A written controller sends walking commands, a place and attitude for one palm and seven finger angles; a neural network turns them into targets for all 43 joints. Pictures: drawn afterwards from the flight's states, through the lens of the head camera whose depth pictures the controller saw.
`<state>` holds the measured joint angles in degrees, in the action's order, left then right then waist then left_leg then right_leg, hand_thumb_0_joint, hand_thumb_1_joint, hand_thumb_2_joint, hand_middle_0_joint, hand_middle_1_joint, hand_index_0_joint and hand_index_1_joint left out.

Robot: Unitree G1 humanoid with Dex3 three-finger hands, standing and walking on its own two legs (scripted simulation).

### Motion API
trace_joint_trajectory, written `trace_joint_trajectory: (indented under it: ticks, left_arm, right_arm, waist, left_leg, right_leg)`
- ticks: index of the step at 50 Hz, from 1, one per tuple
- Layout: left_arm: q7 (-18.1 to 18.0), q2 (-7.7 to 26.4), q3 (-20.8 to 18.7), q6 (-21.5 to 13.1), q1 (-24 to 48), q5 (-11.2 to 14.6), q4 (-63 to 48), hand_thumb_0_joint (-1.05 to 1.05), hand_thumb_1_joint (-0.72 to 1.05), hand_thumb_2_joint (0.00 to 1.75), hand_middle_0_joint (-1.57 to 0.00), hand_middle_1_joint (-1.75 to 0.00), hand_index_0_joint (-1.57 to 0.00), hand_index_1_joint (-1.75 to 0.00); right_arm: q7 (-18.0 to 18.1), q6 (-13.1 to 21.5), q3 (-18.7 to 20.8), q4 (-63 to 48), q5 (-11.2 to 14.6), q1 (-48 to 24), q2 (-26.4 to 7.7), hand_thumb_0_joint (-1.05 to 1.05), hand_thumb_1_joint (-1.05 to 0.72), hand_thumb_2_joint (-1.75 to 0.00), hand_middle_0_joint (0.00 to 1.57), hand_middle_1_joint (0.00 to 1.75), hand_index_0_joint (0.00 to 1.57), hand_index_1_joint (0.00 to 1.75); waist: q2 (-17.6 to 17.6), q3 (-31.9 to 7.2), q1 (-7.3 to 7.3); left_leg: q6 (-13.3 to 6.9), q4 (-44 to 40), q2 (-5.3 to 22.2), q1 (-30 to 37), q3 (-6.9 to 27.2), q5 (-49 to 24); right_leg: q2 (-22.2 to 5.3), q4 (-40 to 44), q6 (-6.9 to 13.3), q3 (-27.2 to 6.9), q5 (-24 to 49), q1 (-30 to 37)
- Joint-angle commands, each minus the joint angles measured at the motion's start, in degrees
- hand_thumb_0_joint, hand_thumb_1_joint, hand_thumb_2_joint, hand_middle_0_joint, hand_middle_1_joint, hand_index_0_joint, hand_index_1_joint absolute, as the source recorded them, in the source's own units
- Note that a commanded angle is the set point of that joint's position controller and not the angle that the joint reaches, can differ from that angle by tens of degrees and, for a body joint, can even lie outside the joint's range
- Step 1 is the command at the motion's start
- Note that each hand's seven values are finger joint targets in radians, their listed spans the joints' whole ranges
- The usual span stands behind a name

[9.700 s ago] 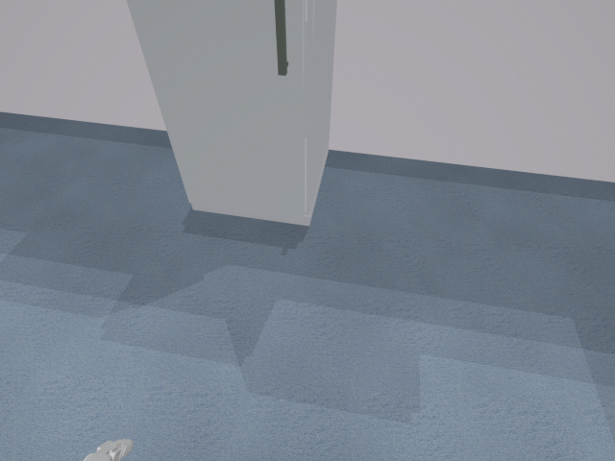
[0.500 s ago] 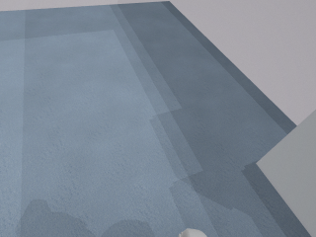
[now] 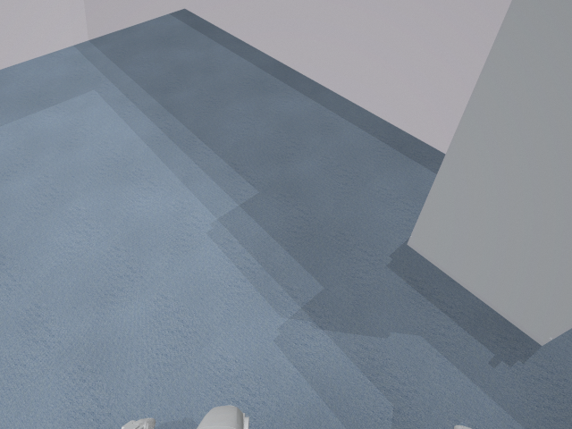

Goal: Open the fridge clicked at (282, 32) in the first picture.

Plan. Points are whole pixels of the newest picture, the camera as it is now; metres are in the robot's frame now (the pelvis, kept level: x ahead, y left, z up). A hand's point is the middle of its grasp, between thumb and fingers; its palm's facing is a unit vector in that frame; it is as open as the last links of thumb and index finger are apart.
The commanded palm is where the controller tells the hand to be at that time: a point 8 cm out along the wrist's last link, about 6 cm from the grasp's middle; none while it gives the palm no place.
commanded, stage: turn to face it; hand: right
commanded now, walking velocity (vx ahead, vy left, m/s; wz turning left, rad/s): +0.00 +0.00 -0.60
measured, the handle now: out of the picture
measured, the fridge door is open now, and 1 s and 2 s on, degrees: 0 0 0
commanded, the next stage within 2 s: take the last steps up to it in 1.24 s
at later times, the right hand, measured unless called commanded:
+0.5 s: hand out of the picture +0.01 -0.14 -0.14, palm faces +0.32 +0.90 -0.29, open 7.3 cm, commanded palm none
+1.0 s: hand out of the picture -0.11 -0.21 -0.17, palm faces +0.60 +0.76 -0.24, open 7.3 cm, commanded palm none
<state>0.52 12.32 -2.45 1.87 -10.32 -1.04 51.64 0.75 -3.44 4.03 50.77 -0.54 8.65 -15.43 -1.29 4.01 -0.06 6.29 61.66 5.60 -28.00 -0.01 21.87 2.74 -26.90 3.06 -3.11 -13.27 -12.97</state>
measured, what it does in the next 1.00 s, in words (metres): steps on the spot, turning right: left foot, then right foot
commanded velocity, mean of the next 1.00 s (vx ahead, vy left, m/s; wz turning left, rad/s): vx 0.00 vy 0.00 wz -0.53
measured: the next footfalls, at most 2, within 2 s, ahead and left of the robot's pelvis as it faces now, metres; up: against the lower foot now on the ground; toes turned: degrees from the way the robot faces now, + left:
left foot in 0.24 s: +0.06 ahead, +0.15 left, +0.00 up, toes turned -8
right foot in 0.74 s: -0.05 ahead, -0.08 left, +0.00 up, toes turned -32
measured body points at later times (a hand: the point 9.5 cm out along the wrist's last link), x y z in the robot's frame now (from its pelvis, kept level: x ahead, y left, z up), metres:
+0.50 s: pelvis -0.01 +0.07 +0.00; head +0.02 +0.10 +0.45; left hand +0.11 +0.32 -0.16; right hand +0.00 -0.19 -0.12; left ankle +0.02 +0.16 -0.74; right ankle -0.08 -0.09 -0.64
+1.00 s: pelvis -0.04 +0.01 +0.00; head -0.04 -0.02 +0.45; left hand +0.18 +0.16 -0.12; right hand -0.14 -0.25 -0.15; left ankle +0.05 +0.16 -0.66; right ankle -0.09 -0.06 -0.74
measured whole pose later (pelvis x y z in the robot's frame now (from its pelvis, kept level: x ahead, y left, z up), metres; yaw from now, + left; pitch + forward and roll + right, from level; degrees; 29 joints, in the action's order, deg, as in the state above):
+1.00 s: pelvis -0.04 +0.01 +0.00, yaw -34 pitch -1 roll +2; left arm 0.1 11.2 -1.8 1.5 -9.0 -1.0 52.5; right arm 0.8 -3.5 3.8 53.6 -0.5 11.2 -15.4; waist -1.3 3.5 -1.3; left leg 6.0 62.0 5.9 -27.2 -1.7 22.4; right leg 1.3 -26.2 3.1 -1.3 -13.9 -11.1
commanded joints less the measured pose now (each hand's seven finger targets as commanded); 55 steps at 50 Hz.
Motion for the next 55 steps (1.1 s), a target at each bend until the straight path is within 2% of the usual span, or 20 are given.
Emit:
trace_joint_trajectory:
  ticks: [1,5,9,10,11,12,13,14,16,18,24,31,34,35,36,37,38,40,43,55]
  left_arm:
    - [-0.79,12.76,-3.90,-1.01,-3.42,-0.26,-3.13,0.00,0.90,0.90,-0.20,-0.30,-0.20,-0.30]
    - [-0.81,12.71,-4.24,-0.66,-3.87,-0.43,-3.00,0.00,0.90,0.90,-0.20,-0.30,-0.20,-0.30]
    - [-0.74,12.32,-4.62,-0.33,-1.66,-0.10,-3.64,0.00,0.90,0.90,-0.20,-0.30,-0.20,-0.30]
    - [-0.56,11.01,-4.40,-0.44,-1.49,0.35,-3.81,0.00,0.90,0.90,-0.20,-0.30,-0.20,-0.30]
    - [-0.26,7.03,-3.85,-0.64,-3.50,0.92,-4.29,0.00,0.90,0.90,-0.20,-0.30,-0.20,-0.30]
    - [-0.36,6.43,-3.91,-0.50,-2.67,0.52,-5.70,0.00,0.90,0.90,-0.20,-0.30,-0.20,-0.30]
    - [-0.38,8.56,-4.46,0.03,-2.59,-0.01,-5.27,0.00,0.90,0.90,-0.20,-0.30,-0.20,-0.30]
    - [-0.03,8.58,-4.63,0.77,-3.63,-0.26,-3.76,0.00,0.90,0.90,-0.20,-0.30,-0.20,-0.30]
    - [0.79,7.93,-4.68,1.69,-4.45,-0.45,-1.66,0.00,0.90,0.90,-0.20,-0.30,-0.20,-0.30]
    - [1.26,6.74,-4.26,1.94,-5.00,-0.41,-1.14,0.00,0.90,0.90,-0.20,-0.30,-0.20,-0.30]
    - [1.41,7.02,-3.79,2.45,-0.20,-0.28,-1.85,0.00,0.90,0.90,-0.20,-0.30,-0.20,-0.30]
    - [1.26,5.15,-2.21,0.92,4.63,0.59,-3.45,0.00,0.90,0.90,-0.20,-0.30,-0.20,-0.30]
    - [0.89,6.11,-2.20,-0.06,0.36,0.53,-2.65,0.00,0.90,0.90,-0.20,-0.30,-0.20,-0.30]
    - [1.01,8.17,-2.69,-0.46,-2.44,0.46,-1.90,0.00,0.90,0.90,-0.20,-0.30,-0.20,-0.30]
    - [0.64,14.46,-4.23,-1.16,-5.60,0.13,-1.70,0.00,0.90,0.90,-0.20,-0.30,-0.20,-0.30]
    - [0.04,19.02,-5.19,-0.90,-8.99,0.44,-0.87,0.00,0.90,0.90,-0.20,-0.30,-0.20,-0.30]
    - [-0.20,18.15,-4.82,-0.54,-9.70,0.14,0.05,0.00,0.90,0.90,-0.20,-0.30,-0.20,-0.30]
    - [-1.17,14.22,-3.73,-0.83,-3.32,-0.16,-1.22,0.00,0.90,0.90,-0.20,-0.30,-0.20,-0.30]
    - [-1.38,11.53,-2.51,-1.41,0.50,0.02,-2.35,0.00,0.90,0.90,-0.20,-0.30,-0.20,-0.30]
    - [-1.42,10.11,-2.80,-1.03,-3.71,-0.46,-0.68,0.00,0.90,0.90,-0.20,-0.30,-0.20,-0.30]
  right_arm:
    - [0.44,1.61,0.77,-6.21,-0.16,-3.01,-4.29,0.00,-0.90,-0.90,0.20,0.30,0.20,0.30]
    - [0.61,2.14,0.37,-7.49,0.24,-4.19,-3.69,0.00,-0.90,-0.90,0.20,0.30,0.20,0.30]
    - [0.94,3.03,0.57,-6.28,0.76,1.71,-4.05,0.00,-0.90,-0.90,0.20,0.30,0.20,0.30]
    - [1.11,3.68,0.84,-5.86,0.58,4.07,-5.85,0.00,-0.90,-0.90,0.20,0.30,0.20,0.30]
    - [1.58,4.35,1.87,-5.58,-0.26,5.84,-10.42,0.00,-0.90,-0.90,0.20,0.30,0.20,0.30]
    - [1.73,4.19,2.27,-5.93,-0.70,6.29,-13.56,0.00,-0.90,-0.90,0.20,0.30,0.20,0.30]
    - [1.78,3.74,1.65,-6.31,-0.42,5.05,-12.39,0.00,-0.90,-0.90,0.20,0.30,0.20,0.30]
    - [1.83,4.11,1.38,-6.67,-0.31,1.36,-9.11,0.00,-0.90,-0.90,0.20,0.30,0.20,0.30]
    - [1.54,3.69,0.33,-7.50,-0.23,-3.07,-6.28,0.00,-0.90,-0.90,0.20,0.30,0.20,0.30]
    - [1.31,4.10,-0.02,-6.86,-0.31,-1.29,-5.32,0.00,-0.90,-0.90,0.20,0.30,0.20,0.30]
    - [1.45,3.85,0.57,-4.42,-0.65,4.90,-6.72,0.00,-0.90,-0.90,0.20,0.30,0.20,0.30]
    - [1.18,3.31,1.81,-2.09,-1.38,8.36,-9.67,0.00,-0.90,-0.90,0.20,0.30,0.20,0.30]
    - [0.86,2.89,2.08,-1.33,-0.90,7.69,-10.01,0.00,-0.90,-0.90,0.20,0.30,0.20,0.30]
    - [0.72,2.57,1.90,-1.30,-0.37,7.33,-9.12,0.00,-0.90,-0.90,0.20,0.30,0.20,0.30]
    - [0.44,2.23,1.42,-3.03,0.13,7.71,-5.83,0.00,-0.90,-0.90,0.20,0.30,0.20,0.30]
    - [0.45,1.89,0.09,-5.32,-0.12,3.98,-2.96,0.00,-0.90,-0.90,0.20,0.30,0.20,0.30]
    - [0.65,1.41,0.28,-5.43,-0.41,1.75,-4.88,0.00,-0.90,-0.90,0.20,0.30,0.20,0.30]
    - [0.56,1.13,0.78,-3.47,-0.38,0.67,-4.53,0.00,-0.90,-0.90,0.20,0.30,0.20,0.30]
    - [-0.08,1.44,0.84,-1.09,-0.37,3.65,-4.52,0.00,-0.90,-0.90,0.20,0.30,0.20,0.30]
    - [0.67,1.76,-0.36,-2.78,0.11,-0.86,-2.14,0.00,-0.90,-0.90,0.20,0.30,0.20,0.30]
  waist:
    - [9.17,-4.86,2.29]
    - [10.83,-5.56,2.54]
    - [10.02,-8.08,-0.39]
    - [5.81,-8.91,-1.70]
    - [-7.30,-11.97,-2.09]
    - [-14.89,-10.10,-2.42]
    - [-8.41,-8.41,-1.55]
    - [-10.49,-5.81,0.26]
    - [-7.82,-0.52,2.40]
    - [-8.82,-0.09,2.15]
    - [-9.16,-0.90,-0.59]
    - [-11.45,-5.25,-2.92]
    - [-9.73,-8.20,-0.53]
    - [-4.06,-9.58,1.26]
    - [12.22,-12.01,3.35]
    - [20.46,-11.66,5.04]
    - [13.48,-10.63,5.20]
    - [14.97,-5.20,3.05]
    - [10.64,-3.61,0.57]
    - [10.31,-4.37,1.99]
  left_leg:
    - [0.26,-5.15,-0.79,-2.53,0.58,1.41]
    - [-0.60,-14.24,-3.16,3.10,0.31,3.33]
    - [-1.65,-31.66,-5.13,16.91,-0.73,-5.84]
    - [-2.03,-40.04,-2.63,24.33,1.16,-11.29]
    - [-5.69,-45.55,10.92,34.88,12.78,-13.66]
    - [-12.88,-45.61,23.74,30.49,23.69,-22.61]
    - [-15.62,-44.93,23.39,23.03,19.92,-21.31]
    - [-14.43,-46.63,19.61,18.41,15.99,-15.57]
    - [-11.80,-46.25,13.63,13.62,7.81,-11.91]
    - [-10.65,-45.35,11.28,14.60,2.09,-15.29]
    - [-12.03,-45.89,13.66,19.66,0.05,-12.38]
    - [-13.72,-38.91,16.84,23.92,-3.83,-29.34]
    - [-10.14,-31.26,15.81,22.08,-8.27,-31.07]
    - [-7.27,-24.55,14.17,15.76,-10.21,-25.57]
    - [-2.52,-12.00,7.10,1.88,-12.74,-4.81]
    - [-0.29,-2.75,2.27,-7.30,-8.34,18.35]
    - [-1.52,2.31,3.20,-5.75,-4.17,15.89]
    - [-1.26,4.94,3.22,-6.34,-1.96,8.35]
    - [-0.70,5.39,1.74,-4.57,-1.98,1.14]
    - [-0.84,-13.53,-1.73,3.20,-1.47,3.81]
  right_leg:
    - [-14.77,7.28,7.10,-16.88,21.02,5.57]
    - [-13.84,4.82,7.16,-20.22,25.40,3.64]
    - [-10.43,0.19,4.24,-21.49,24.53,-2.38]
    - [-8.09,-3.29,1.70,-19.97,18.16,-7.22]
    - [-2.00,-13.62,-2.88,-11.58,-0.09,-17.24]
    - [3.34,-26.48,-6.09,-2.39,-21.39,-22.37]
    - [0.33,-36.05,-5.51,-4.34,-20.80,-20.22]
    - [-1.42,-39.91,-5.58,-5.19,-17.12,-19.83]
    - [-3.01,-44.80,-6.26,-1.85,-9.96,-19.04]
    - [-2.99,-45.32,-7.03,-0.07,-6.56,-19.65]
    - [-4.77,-38.85,-8.21,2.19,-7.26,-20.24]
    - [-4.51,-18.18,-6.97,7.71,-13.81,-11.53]
    - [-3.44,-3.87,-5.73,9.33,-4.81,-2.07]
    - [-4.68,3.42,-5.00,7.27,3.77,7.02]
    - [-17.56,6.94,0.16,-9.84,18.89,17.12]
    - [-27.19,6.65,6.56,-20.19,40.78,17.68]
    - [-27.97,5.10,9.39,-15.91,38.30,14.38]
    - [-21.14,6.91,7.03,-12.76,26.76,6.87]
    - [-15.82,6.75,4.74,-7.49,30.87,6.38]
    - [-16.01,6.48,7.45,-14.22,27.12,5.81]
